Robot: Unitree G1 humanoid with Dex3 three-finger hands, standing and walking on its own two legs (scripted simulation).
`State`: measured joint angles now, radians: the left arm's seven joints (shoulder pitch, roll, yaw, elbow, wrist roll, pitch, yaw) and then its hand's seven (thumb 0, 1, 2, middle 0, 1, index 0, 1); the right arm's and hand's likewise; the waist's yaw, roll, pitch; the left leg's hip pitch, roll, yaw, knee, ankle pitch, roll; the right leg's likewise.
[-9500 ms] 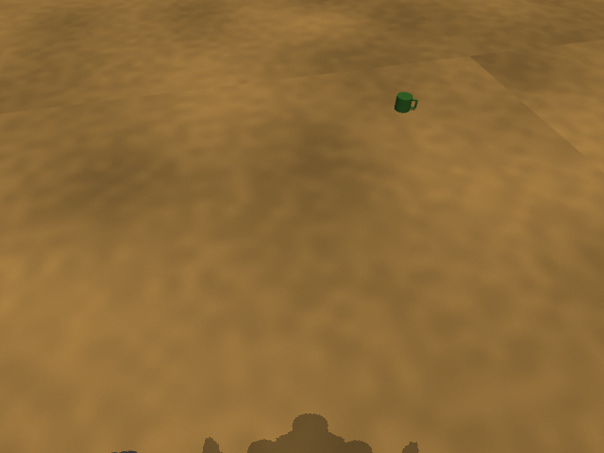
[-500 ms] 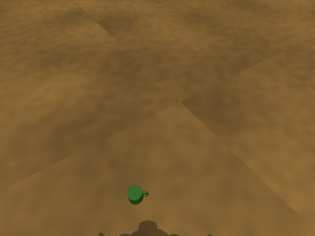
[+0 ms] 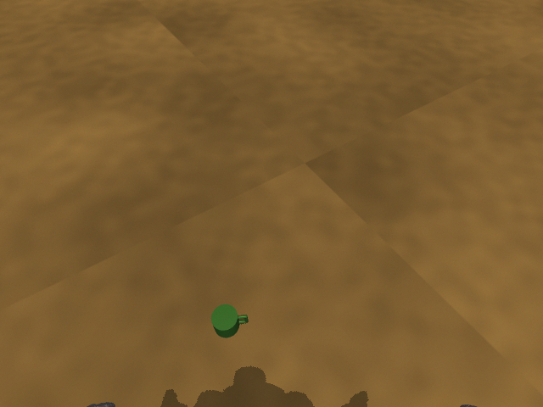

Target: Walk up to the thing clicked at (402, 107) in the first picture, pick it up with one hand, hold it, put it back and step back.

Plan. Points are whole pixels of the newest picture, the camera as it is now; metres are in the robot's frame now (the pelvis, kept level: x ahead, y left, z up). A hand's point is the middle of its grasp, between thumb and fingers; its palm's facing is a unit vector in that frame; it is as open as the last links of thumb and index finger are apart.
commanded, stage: walk up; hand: left
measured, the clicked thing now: (230, 320) +0.47 +0.18 -0.74
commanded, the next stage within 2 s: stand in 0.98 s
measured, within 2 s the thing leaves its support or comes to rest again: neither
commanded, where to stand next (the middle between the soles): +0.02 -0.02 m, yaw +0 degrees
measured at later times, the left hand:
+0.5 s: hand out of the picture +0.09 +0.26 -0.16, palm faces +0.00 -0.95 -0.32, open 7.4 cm
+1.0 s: hand out of the picture +0.09 +0.25 -0.15, palm faces -0.01 -0.95 -0.32, open 7.4 cm
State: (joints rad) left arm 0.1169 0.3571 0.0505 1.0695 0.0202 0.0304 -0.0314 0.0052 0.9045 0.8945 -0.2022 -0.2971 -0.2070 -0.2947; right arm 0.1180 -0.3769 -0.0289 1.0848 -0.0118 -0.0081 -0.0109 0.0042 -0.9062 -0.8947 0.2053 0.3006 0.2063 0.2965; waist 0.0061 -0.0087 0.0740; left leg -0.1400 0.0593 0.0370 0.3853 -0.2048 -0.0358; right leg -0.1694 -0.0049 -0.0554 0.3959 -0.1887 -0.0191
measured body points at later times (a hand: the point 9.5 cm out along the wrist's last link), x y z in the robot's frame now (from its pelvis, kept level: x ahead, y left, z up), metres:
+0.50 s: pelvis +0.00 +0.00 +0.00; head +0.02 +0.01 +0.45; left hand +0.09 +0.31 -0.13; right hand +0.06 -0.31 -0.13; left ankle +0.00 +0.14 -0.74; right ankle +0.02 -0.11 -0.74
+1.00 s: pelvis +0.00 +0.00 +0.00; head +0.02 +0.00 +0.45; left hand +0.09 +0.30 -0.13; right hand +0.08 -0.31 -0.13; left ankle +0.00 +0.14 -0.74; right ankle +0.02 -0.11 -0.74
